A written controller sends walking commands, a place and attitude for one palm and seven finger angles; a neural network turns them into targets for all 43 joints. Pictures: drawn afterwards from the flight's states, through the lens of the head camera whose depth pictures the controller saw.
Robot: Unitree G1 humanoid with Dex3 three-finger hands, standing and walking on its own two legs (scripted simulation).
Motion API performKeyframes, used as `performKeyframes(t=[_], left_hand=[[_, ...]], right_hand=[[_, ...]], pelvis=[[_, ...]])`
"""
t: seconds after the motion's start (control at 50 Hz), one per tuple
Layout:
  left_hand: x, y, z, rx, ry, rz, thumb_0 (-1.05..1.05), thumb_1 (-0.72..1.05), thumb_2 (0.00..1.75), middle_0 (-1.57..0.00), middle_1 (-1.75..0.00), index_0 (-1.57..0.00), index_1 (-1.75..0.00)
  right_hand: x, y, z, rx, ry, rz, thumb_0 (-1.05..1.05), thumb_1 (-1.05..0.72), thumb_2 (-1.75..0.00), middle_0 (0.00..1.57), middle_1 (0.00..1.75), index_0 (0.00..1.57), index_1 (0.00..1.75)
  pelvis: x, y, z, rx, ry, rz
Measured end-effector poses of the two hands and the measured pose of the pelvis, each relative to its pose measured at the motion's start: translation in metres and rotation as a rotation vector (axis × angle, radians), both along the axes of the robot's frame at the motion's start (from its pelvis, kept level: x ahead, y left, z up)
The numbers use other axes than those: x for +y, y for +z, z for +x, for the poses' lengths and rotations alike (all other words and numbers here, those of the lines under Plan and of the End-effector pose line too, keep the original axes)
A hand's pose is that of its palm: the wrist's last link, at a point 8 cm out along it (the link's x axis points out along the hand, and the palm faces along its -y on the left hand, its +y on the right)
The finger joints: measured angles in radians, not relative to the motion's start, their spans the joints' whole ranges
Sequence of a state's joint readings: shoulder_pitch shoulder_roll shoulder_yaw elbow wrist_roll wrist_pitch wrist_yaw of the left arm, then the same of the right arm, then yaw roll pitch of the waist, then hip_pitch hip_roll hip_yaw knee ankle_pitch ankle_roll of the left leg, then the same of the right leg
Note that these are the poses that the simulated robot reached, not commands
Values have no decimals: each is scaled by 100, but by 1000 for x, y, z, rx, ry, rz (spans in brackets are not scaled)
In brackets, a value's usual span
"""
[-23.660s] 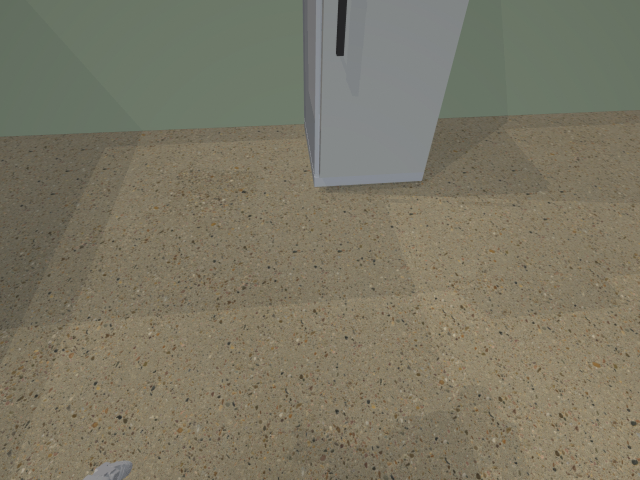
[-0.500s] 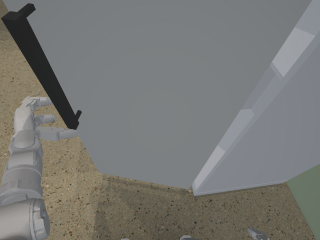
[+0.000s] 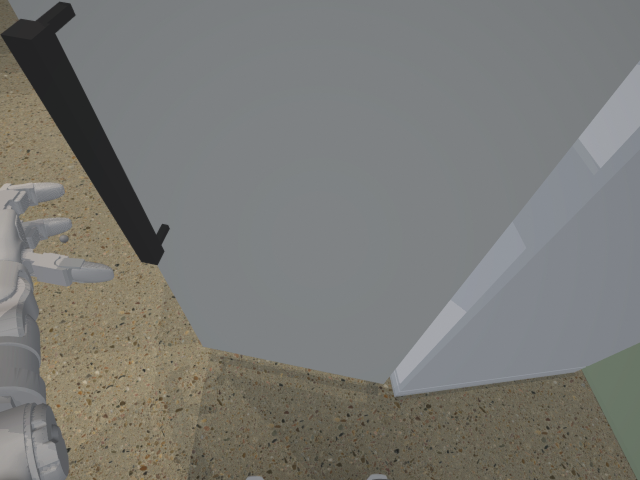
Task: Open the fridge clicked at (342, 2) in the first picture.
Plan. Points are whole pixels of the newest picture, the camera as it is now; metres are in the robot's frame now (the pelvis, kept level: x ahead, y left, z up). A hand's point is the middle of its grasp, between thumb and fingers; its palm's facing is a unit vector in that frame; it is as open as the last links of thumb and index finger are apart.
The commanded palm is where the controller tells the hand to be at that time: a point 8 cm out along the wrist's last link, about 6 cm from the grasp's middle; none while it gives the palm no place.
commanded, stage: slip the hand off the handle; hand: left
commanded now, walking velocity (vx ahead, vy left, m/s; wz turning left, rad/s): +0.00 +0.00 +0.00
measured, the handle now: (118, 165) +0.45 +0.26 +0.12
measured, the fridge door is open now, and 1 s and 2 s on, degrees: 72 72 72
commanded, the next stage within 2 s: draw the hand back to the body in 0.98 s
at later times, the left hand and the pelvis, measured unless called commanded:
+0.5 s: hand (47, 246) +0.38 +0.35 +0.04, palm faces +0.32 -0.92 -0.23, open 14.6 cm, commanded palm +0.33 +0.39 +0.06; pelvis +0.00 +0.01 +0.00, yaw -1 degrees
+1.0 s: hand (5, 327) +0.28 +0.36 +0.04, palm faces +0.37 -0.89 -0.26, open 14.6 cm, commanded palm +0.24 +0.39 +0.06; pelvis +0.00 +0.00 +0.00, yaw +1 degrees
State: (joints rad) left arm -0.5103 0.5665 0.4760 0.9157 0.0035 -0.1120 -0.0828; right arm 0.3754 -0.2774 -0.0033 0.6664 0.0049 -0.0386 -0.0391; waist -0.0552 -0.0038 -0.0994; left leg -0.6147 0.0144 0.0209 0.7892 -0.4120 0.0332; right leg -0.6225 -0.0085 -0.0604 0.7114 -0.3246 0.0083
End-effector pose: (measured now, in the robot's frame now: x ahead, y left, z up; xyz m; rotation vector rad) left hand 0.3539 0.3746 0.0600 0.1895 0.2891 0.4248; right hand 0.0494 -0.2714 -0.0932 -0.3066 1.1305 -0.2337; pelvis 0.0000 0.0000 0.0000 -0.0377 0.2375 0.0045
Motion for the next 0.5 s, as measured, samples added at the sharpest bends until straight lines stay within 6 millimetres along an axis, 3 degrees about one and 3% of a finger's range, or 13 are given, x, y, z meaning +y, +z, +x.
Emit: performKeyframes(t=[0.14, 0.36, 0.5], left_hand=[[15, -9, -3, 31, -4, -19, -1, -54, 20, -26, -115, -26, -116], [32, 0, 13, 14, -31, -3, -1, -54, 20, -26, -115, -26, -115], [22, -6, -7, 10, -65, -18, -1, -54, 20, -26, -115, -25, -115]], right_hand=[[-3, 3, 5, 5, 22, -39, 1, -91, -90, 21, 30, 20, 30], [6, -1, -3, 36, 11, -36, 1, -91, -90, 21, 30, 20, 30], [17, -4, -6, 22, -35, 22, 1, -91, -90, 21, 30, 20, 30]], pelvis=[[1, -3, -4, 10, 17, -6], [7, -7, -4, 42, 15, -17], [12, -4, 4, 34, -10, -16]])
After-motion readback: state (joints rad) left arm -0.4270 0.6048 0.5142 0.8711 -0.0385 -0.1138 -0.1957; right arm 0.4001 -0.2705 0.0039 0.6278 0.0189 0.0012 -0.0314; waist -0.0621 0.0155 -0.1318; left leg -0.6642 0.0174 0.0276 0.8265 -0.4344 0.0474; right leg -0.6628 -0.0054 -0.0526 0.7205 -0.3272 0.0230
